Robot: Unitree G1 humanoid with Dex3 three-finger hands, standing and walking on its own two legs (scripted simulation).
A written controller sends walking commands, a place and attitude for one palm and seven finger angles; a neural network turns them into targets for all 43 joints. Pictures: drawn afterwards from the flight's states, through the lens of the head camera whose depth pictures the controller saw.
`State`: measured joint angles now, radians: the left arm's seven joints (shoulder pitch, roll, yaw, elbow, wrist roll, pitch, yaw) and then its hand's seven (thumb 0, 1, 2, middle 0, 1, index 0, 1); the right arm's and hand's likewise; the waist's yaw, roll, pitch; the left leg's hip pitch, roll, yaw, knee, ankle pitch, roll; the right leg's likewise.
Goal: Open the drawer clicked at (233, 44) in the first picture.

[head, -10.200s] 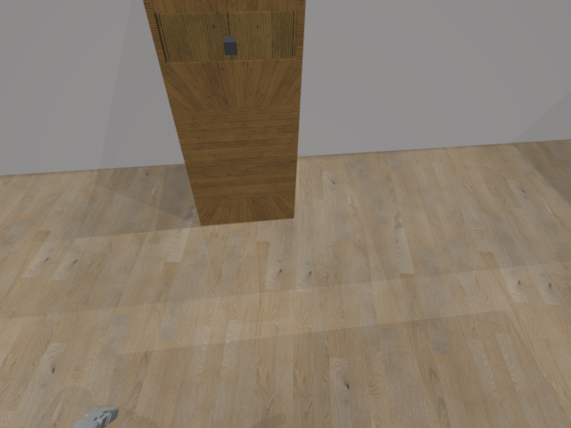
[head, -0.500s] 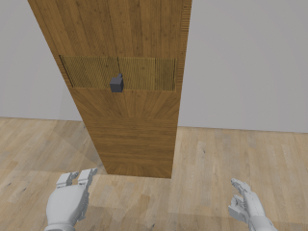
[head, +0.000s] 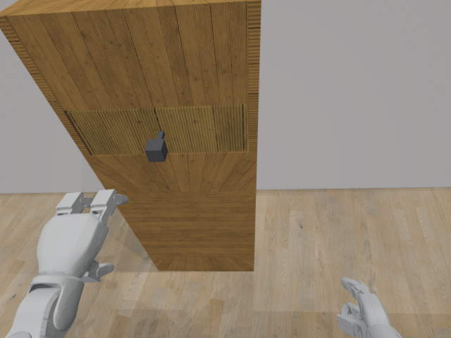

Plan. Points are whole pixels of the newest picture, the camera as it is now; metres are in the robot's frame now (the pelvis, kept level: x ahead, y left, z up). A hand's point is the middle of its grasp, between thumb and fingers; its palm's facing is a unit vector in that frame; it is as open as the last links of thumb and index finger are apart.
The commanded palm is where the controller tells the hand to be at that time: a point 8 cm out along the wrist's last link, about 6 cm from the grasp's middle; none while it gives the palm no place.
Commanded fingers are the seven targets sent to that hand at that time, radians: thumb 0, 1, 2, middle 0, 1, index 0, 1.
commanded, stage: raise the hand with hooked fingers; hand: left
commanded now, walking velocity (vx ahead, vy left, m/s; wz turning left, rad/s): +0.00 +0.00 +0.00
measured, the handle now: (158, 144) +0.48 +0.21 +0.07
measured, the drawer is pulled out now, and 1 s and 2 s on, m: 0.00 0.00 0.00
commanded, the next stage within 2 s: move the hooked fingers above the handle in 0.98 s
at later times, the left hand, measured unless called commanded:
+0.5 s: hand (26, 179) +0.27 +0.32 +0.19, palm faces +0.22 -0.05 -0.97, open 13.8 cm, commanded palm +0.23 +0.31 +0.24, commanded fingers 0.00 -0.50 0.30 -0.30 -1.20 -0.30 -1.20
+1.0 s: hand (13, 194) +0.24 +0.32 +0.19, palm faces +0.20 -0.07 -0.98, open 13.9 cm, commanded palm +0.20 +0.31 +0.24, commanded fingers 0.00 -0.50 0.30 -0.30 -1.20 -0.30 -1.20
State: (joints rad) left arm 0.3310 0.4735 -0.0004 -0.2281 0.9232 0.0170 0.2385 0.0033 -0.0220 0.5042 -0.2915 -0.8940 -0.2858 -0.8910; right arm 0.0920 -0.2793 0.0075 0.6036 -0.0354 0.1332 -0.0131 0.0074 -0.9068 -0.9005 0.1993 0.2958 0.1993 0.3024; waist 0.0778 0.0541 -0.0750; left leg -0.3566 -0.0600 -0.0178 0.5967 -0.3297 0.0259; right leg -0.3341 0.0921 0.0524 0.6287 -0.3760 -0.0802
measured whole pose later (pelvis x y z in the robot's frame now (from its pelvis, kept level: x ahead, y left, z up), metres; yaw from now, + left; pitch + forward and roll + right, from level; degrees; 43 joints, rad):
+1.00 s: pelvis -0.07 +0.06 +0.01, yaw +2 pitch -3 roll +0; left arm -0.27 0.57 -0.03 -0.04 0.85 0.15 -0.08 0.00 -0.49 0.30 -0.32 -1.20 -0.31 -1.20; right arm 0.12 -0.27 0.02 0.66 0.04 0.12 0.01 0.01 -0.91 -0.90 0.20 0.30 0.20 0.30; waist 0.10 0.09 0.03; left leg -0.23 -0.13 -0.03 0.42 -0.14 0.09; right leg -0.21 0.01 0.04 0.47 -0.22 0.00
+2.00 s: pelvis +0.00 +0.02 +0.01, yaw +3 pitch +5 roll +1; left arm -0.32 0.48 -0.19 0.08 0.86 0.05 -0.12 0.00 -0.48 0.30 -0.32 -1.20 -0.31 -1.20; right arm 0.12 -0.28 0.00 0.62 0.03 0.17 -0.04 0.01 -0.91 -0.90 0.20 0.30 0.20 0.30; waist 0.04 0.07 -0.04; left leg -0.32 -0.09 -0.06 0.51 -0.26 0.05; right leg -0.27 0.06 0.01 0.52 -0.32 -0.06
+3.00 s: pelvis -0.02 +0.00 +0.01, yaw -1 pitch +6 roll +1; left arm -0.72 0.47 -0.15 0.80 0.96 0.15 -0.03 0.00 -0.48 0.30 -0.33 -1.22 -0.31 -1.23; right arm 0.23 -0.28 0.02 0.62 0.07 0.20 -0.10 0.00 -0.91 -0.90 0.20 0.30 0.20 0.30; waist -0.05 0.04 -0.07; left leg -0.35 -0.05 -0.01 0.47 -0.23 0.03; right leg -0.33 0.10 0.06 0.51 -0.28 -0.08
